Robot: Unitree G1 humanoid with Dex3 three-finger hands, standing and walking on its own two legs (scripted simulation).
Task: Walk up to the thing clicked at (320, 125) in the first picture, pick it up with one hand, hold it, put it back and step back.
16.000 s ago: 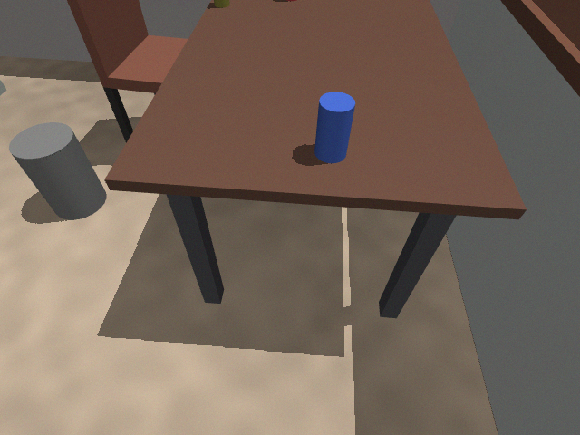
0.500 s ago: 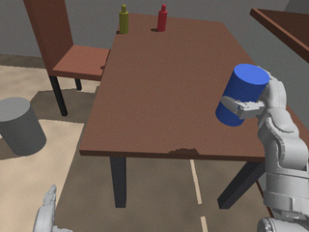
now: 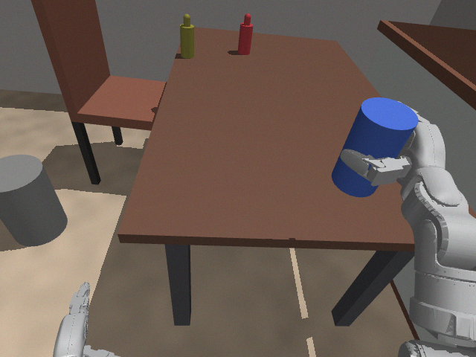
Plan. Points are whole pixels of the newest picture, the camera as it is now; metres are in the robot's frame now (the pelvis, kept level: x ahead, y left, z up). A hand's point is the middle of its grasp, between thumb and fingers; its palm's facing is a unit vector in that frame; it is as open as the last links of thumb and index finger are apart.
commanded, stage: hold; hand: right
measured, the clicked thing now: (369, 150) +0.34 -0.18 +0.23
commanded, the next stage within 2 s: none
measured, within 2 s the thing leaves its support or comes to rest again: neither
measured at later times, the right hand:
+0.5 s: hand (373, 144) +0.34 -0.18 +0.24, palm faces +0.19 +0.98 -0.04, open 10.1 cm
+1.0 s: hand (373, 142) +0.34 -0.17 +0.25, palm faces +0.19 +0.98 -0.04, open 10.1 cm
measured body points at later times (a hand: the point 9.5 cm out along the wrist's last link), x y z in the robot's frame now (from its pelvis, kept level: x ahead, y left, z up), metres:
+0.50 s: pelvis +0.00 +0.00 +0.00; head -0.04 +0.04 +0.45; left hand +0.18 +0.26 -0.07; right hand +0.32 -0.23 +0.25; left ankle +0.02 +0.13 -0.73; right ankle +0.02 -0.14 -0.73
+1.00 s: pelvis +0.01 +0.00 +0.00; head -0.03 +0.04 +0.45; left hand +0.18 +0.26 -0.08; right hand +0.32 -0.23 +0.25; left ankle +0.03 +0.13 -0.73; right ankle +0.02 -0.14 -0.73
